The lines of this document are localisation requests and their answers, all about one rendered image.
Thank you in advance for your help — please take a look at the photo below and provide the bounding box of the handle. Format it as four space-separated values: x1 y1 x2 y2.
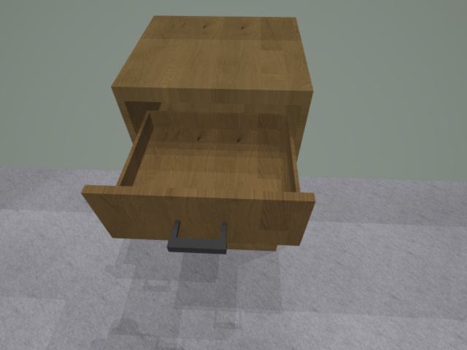
167 220 227 254

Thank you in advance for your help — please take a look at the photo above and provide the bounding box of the drawer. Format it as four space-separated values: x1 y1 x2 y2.
81 111 316 246

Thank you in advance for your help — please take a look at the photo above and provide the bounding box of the cabinet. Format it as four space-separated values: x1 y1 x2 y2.
111 15 314 252

